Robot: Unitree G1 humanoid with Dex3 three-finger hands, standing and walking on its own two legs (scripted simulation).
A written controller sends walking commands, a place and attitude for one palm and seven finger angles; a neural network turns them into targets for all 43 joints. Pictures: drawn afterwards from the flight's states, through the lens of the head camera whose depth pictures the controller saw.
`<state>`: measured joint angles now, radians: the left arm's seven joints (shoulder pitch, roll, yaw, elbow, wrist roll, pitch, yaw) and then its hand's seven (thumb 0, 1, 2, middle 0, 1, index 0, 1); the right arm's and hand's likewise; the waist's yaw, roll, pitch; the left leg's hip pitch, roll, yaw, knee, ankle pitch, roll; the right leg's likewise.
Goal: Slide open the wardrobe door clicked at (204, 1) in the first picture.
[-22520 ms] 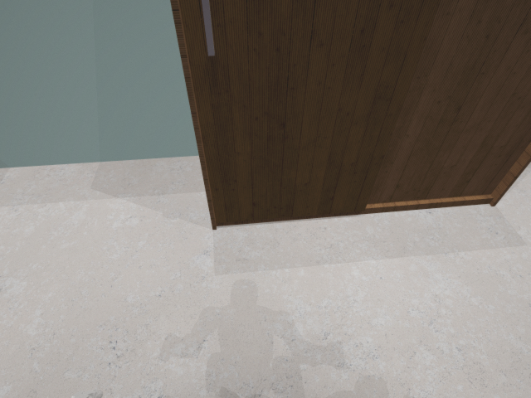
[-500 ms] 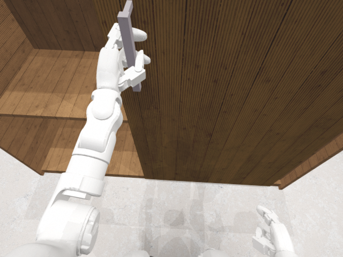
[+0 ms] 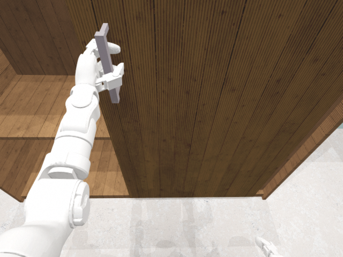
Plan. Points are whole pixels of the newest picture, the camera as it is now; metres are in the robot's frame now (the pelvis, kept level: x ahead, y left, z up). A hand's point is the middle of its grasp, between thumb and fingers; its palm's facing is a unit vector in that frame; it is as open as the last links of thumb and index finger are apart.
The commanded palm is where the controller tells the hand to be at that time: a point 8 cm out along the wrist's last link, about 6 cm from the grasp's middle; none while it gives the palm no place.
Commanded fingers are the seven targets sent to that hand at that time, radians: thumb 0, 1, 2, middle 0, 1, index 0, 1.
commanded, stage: loosen the grip on the handle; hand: left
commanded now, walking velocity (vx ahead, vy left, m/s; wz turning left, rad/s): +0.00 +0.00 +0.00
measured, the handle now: (110, 66) +0.50 +0.16 +0.19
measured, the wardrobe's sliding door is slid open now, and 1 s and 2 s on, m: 0.63 0.63 0.62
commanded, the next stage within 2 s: slip the hand off the handle in 0.46 s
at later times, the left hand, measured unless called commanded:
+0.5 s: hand (119, 81) +0.46 +0.13 +0.17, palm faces +0.12 -0.99 -0.12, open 14.3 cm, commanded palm +0.43 +0.18 +0.17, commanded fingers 0.00 -0.55 0.20 -0.25 -1.15 -0.25 -1.15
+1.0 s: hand (114, 80) +0.46 +0.15 +0.18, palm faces +0.07 -0.99 -0.10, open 14.4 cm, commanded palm +0.43 +0.24 +0.18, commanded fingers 0.00 -0.55 0.20 -0.25 -1.15 -0.25 -1.15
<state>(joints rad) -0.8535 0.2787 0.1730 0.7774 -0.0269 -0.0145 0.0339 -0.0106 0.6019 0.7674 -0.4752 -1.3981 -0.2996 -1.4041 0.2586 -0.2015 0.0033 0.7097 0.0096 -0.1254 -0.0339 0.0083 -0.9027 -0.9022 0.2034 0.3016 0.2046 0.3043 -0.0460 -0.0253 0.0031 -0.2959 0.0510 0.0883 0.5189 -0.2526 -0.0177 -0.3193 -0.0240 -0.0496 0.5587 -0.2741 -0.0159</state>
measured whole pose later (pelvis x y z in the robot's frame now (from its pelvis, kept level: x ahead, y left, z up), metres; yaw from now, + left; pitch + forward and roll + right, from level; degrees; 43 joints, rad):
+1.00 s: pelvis -0.01 +0.02 +0.00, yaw -2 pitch +3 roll +0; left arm -0.79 0.30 0.23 0.86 -0.01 -0.22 0.04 -0.01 -0.55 0.20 -0.48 -1.20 -0.31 -1.18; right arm 0.32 -0.24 0.01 0.72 0.01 -0.05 -0.03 0.01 -0.90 -0.90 0.20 0.30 0.21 0.30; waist -0.11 0.00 -0.03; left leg -0.34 0.04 0.10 0.54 -0.25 0.01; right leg -0.35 -0.02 -0.02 0.51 -0.22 0.01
